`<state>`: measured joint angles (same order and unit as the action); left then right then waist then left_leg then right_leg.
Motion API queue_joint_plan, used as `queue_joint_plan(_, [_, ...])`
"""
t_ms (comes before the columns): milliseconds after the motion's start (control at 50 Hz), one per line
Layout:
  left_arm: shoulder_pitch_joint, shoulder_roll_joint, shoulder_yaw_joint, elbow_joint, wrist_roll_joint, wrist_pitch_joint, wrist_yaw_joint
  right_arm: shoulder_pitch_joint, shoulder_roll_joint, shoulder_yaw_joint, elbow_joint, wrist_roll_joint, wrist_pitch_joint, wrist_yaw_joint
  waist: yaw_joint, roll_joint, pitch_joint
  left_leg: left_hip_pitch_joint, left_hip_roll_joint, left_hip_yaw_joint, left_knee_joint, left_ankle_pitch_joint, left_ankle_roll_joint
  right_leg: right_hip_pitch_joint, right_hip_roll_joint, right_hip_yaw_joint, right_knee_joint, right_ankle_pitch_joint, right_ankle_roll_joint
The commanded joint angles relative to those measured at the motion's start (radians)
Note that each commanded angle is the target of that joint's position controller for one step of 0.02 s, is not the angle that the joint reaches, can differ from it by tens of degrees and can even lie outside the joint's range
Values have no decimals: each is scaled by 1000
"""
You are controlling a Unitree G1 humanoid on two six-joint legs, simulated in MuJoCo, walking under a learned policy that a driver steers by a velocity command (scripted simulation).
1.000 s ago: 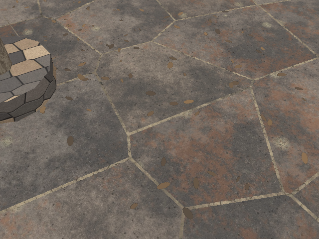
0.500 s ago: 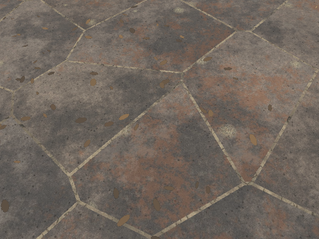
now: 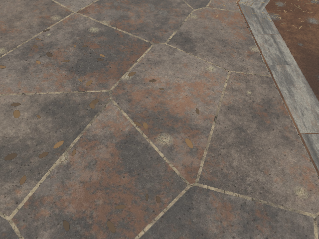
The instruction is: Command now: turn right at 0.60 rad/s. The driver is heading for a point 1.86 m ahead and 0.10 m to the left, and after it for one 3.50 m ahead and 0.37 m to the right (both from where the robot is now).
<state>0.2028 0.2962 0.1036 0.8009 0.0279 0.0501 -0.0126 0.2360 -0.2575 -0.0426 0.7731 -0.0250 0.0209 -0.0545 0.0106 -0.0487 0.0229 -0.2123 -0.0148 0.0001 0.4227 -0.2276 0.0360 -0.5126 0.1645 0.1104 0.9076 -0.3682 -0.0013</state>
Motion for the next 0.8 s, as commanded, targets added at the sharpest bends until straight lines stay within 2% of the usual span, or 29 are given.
queue_joint_plan(20, [87, 102, 26, -21, 3, 8, -19, -133, -110, -19, -114, -1, -21, 2, 53, 183, -25, 25, 221, -127, -143, 276, 137, -44, -56, -28, 282, -13, 31])
queue_joint_plan(60, [27, 81, 12, -44, -3, 12, -23, -38, -119, -23, -90, -2, -22, 9, -2, 176, -24, 117, 227, -115, -109, 399, 159, -81, -68, -40, 224, -30, 53])
queue_joint_plan(100, [-27, 67, -2, -62, -1, 15, -28, 66, -144, -35, -57, -4, -26, 15, -59, 195, -44, 222, 250, -154, -140, 177, 170, -113, -82, -36, 120, -29, 54])
queue_joint_plan(140, [-72, 66, -10, -74, 3, 13, -37, 96, -159, -42, -38, -5, -31, 24, -85, 223, -16, 237, 260, -194, -198, -91, 170, -101, -92, -35, 8, -32, 44])
queue_joint_plan(180, [-95, 55, -21, -76, 4, 3, -42, 95, -166, -47, -24, -7, -38, 35, -86, 225, 17, 200, 262, -189, -228, -172, 165, -34, -105, -66, -113, -48, 26])
queue_joint_plan(240, [-104, 36, -40, -69, 0, -20, -39, 103, -182, -58, 4, -13, -44, 55, -79, 222, 34, 111, 258, -151, -228, -151, 167, 142, -108, -144, -297, -105, -18])
queue_joint_plan(260, [-85, 31, -44, -60, -3, -30, -35, 102, -185, -61, 14, -9, -43, 61, -61, 215, 37, 70, 253, -139, -216, -131, 165, 220, -103, -165, -378, -59, -37])
queue_joint_plan(280, [-37, 12, -50, -37, -1, -42, -27, 83, -176, -59, 20, 2, -40, 64, -18, 190, 44, 18, 233, -106, -162, -30, 151, 331, -93, -183, -508, 59, -55])
queue_joint_plan(300, [36, 8, -52, -4, 6, -55, -15, 76, -147, -50, 27, 10, -40, 63, 22, 153, 17, -45, 208, -66, -71, 85, 123, 474, -86, -174, -606, 142, -68])
queue_joint_plan(320, [119, 42, -47, 27, 15, -70, -2, 66, -92, -32, 20, 12, -45, 61, 52, 79, -56, -133, 164, -1, 51, 71, 76, 646, -186, -55, -629, 153, -75])
queue_joint_plan(340, [194, 147, -32, 26, 21, -79, 14, 43, 1, -3, -35, 8, -51, 66, 70, -151, -119, -333, 62, 105, 300, -238, 14, 789, -462, 295, -671, 179, -136])
queue_joint_plan(360, [212, 226, -7, 53, -9, -75, 25, 3, -80, -22, -44, -10, -43, 54, 86, -176, -8, -425, 17, 87, 415, -382, 4, 650, -563, 386, -675, 419, -258])
queue_joint_plan(380, [160, 162, -24, 45, -14, -77, 25, 7, -122, -37, -24, -6, -35, 52, 55, -66, 34, -420, 58, 24, 502, -339, 0, 628, -509, 288, -646, 546, -272])
queue_joint_plan(400, [102, 106, -42, 38, -16, -80, 24, 33, -107, -34, -4, 3, -34, 56, 19, -60, 43, -401, 64, 12, 519, -288, -6, 593, -457, 202, -644, 644, -245])
queue_joint_plan(420, [52, 73, -54, 29, -13, -80, 26, 65, -102, -34, 17, 9, -34, 58, -12, -65, 37, -366, 74, 12, 509, -229, -16, 574, -406, 127, -650, 716, -209])
queue_joint_plan(440, [40, 57, -61, 32, -17, -84, 31, 81, -102, -35, 33, 2, -30, 61, -22, -79, 26, -332, 70, 22, 510, -186, -28, 556, -379, 77, -647, 808, -197])
queue_joint_plan(480, [42, 49, -67, 49, -19, -89, 33, 107, -79, -30, 56, -3, -21, 65, -38, -69, -9, -261, 50, 34, 506, -123, -46, 518, -349, 7, -628, 933, -191])
queue_joint_plan(520, [48, 44, -73, 71, -18, -90, 38, 84, -53, -22, 61, 1, -14, 62, -38, -63, 1, -214, 47, 39, 421, -84, -54, 469, -336, -29, -617, 929, -187])
queue_joint_plan(560, [64, 46, -77, 93, -13, -88, 41, 43, -34, -12, 61, 4, -8, 54, -19, -81, 16, -162, 39, 51, 321, -57, -44, 430, -332, -38, -597, 914, -183])
queue_joint_plan(600, [80, 49, -78, 114, -10, -85, 42, 25, -35, -8, 67, 9, -5, 42, -6, -84, 14, -107, 27, 59, 253, -40, -26, 411, -344, -19, -572, 905, -182])
queue_joint_plan(640, [70, 50, -81, 129, -16, -81, 43, 33, -33, -6, 81, 10, -8, 32, -15, -66, 14, -37, 20, 61, 161, -10, -5, 390, -352, 10, -544, 827, -168])
queue_joint_plan(660, [51, 50, -83, 134, -23, -79, 45, 57, -25, -3, 95, 7, -13, 29, -42, -37, 14, 39, 21, 59, 51, 78, 5, 362, -339, 14, -519, 742, -143])
queue_joint_plan(680, [63, 44, -86, 144, -21, -82, 45, 86, -52, -7, 109, 1, -25, 24, -55, 13, -2, 145, 68, -6, -36, 247, 12, 323, -311, 17, -494, 612, -103])
queue_joint_plan(700, [95, 29, -90, 143, -14, -86, 47, 133, -118, -18, 119, -5, -39, 19, -45, 82, -51, 262, 191, -126, -33, 500, 26, 275, -261, -9, -442, 403, -71])
queue_joint_plan(720, [214, -11, -93, 187, -27, -66, 47, 112, -147, -19, 138, 14, -36, 21, 10, 215, -86, 234, 280, -208, 5, 638, 136, 300, -177, -60, -435, 76, -57])
queue_joint_plan(740, [196, 16, -89, 209, -20, -50, 56, 89, -92, -6, 137, 19, -32, 28, -9, 203, -78, 185, 292, -250, -26, 567, 160, 335, -167, -73, -442, -25, -51])
queue_joint_plan(760, [186, 10, -90, 219, -14, -44, 56, 33, -69, 3, 134, 15, -29, 31, 10, 190, -27, 124, 255, -220, -40, 462, 136, 352, -171, -61, -494, 5, -52])
queue_joint_plan(780, [177, -1, -94, 234, -12, -41, 54, -20, -56, 7, 126, 10, -22, 31, 18, 165, -9, 90, 205, -179, -38, 366, 98, 386, -177, -47, -556, 71, -49])
queue_joint_plan(800, [164, 15, -90, 245, -10, -41, 51, -23, -55, 7, 129, 12, -20, 27, 4, 146, 24, 70, 162, -138, -33, 333, 68, 386, -193, -31, -583, 145, -49])
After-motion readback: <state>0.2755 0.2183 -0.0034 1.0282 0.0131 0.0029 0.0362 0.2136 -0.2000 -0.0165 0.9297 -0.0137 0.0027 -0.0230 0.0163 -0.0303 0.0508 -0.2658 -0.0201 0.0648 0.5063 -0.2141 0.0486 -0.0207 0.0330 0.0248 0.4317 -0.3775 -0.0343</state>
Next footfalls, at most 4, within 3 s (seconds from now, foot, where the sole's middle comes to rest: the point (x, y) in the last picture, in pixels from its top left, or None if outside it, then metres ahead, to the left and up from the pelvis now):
0.32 right None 0.04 -0.12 -0.78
0.68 left None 0.19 0.06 -0.78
1.38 left None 0.40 0.02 -0.78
1.94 right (179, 184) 0.74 -0.10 -0.78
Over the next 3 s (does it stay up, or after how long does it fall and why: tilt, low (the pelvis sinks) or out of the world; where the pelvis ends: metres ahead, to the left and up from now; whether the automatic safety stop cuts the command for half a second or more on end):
stays up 1.10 0.10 -0.02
